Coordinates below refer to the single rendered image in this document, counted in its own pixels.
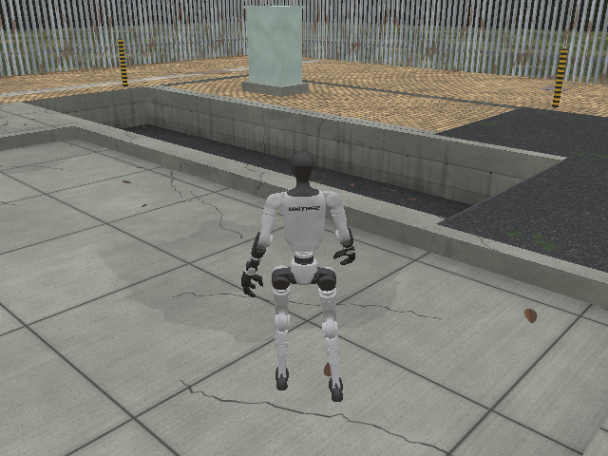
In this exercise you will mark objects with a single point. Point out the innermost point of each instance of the robot right forearm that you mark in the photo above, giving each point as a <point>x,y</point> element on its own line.
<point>348,245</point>

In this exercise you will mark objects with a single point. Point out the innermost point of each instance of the robot left hand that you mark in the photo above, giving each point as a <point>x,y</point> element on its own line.
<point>246,283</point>

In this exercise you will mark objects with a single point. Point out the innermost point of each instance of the left robot thigh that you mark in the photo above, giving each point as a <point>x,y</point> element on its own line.
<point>281,283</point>

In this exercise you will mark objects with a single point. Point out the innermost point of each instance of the robot left forearm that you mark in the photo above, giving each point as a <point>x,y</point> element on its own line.
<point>255,257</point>

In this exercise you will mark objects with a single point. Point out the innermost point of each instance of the robot right hand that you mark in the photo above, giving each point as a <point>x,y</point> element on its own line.
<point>348,260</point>

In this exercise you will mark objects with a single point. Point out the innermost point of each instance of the humanoid robot torso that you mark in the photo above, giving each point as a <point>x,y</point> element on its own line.
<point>304,224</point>

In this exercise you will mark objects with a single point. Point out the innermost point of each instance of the robot right upper arm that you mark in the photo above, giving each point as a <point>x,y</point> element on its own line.
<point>338,215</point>

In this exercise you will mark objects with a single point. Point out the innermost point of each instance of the robot left upper arm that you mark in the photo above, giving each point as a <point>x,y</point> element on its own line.
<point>268,219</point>

